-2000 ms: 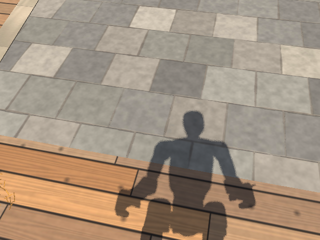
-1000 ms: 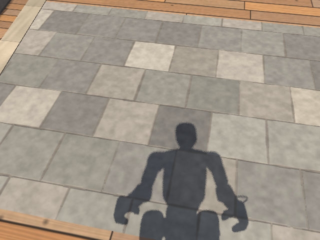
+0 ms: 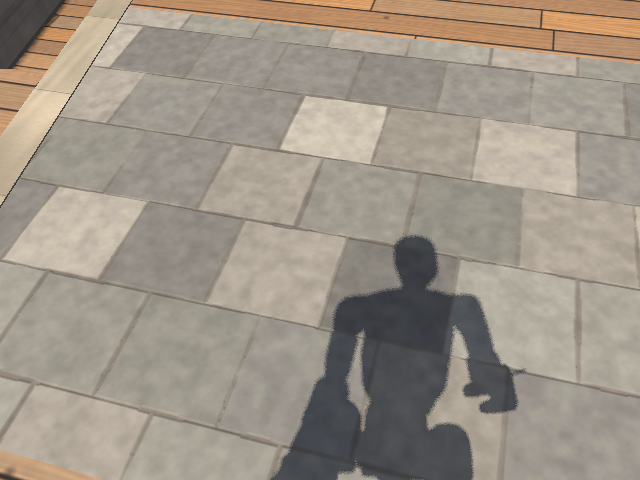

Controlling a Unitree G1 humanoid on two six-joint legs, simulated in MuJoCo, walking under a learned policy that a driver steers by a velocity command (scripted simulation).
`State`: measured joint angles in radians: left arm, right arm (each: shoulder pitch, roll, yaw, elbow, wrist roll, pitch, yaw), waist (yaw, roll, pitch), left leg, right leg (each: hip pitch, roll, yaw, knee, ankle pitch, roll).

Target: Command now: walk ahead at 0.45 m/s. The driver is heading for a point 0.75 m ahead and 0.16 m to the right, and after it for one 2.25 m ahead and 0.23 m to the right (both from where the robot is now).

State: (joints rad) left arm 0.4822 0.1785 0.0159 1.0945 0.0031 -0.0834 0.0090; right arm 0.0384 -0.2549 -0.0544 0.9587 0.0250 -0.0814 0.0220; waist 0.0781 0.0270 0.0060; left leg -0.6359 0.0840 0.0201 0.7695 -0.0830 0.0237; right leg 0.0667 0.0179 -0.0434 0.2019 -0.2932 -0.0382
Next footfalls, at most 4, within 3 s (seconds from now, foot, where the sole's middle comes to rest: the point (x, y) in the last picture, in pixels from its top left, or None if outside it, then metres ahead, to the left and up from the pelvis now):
0.16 left None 0.29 0.14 -0.78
0.74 right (420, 437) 0.60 -0.10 -0.78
1.22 left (368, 307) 0.92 0.01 -0.78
1.70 right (512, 287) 1.00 -0.35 -0.78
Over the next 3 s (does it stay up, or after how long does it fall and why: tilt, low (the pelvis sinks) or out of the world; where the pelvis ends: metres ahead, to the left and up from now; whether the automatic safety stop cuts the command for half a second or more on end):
stays up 1.60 -0.30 0.00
